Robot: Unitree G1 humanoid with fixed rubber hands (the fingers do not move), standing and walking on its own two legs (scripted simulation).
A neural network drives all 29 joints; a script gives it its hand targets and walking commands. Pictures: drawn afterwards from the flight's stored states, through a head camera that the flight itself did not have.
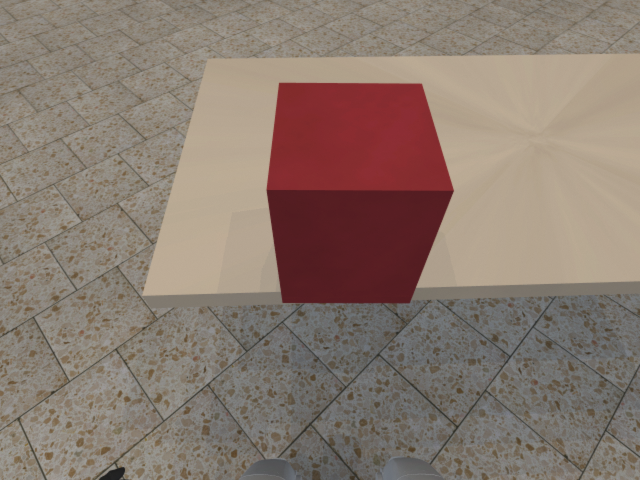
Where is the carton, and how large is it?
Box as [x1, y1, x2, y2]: [267, 83, 453, 302]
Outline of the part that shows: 279,83 267,181 267,196 282,302 409,302 453,191 422,85 409,83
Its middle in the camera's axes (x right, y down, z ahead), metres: +0.04 -0.05 +0.58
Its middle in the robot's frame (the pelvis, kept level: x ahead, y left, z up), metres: +0.48 -0.01 +0.05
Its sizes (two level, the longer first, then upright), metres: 0.210 0.200 0.250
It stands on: a table, 0.67 m high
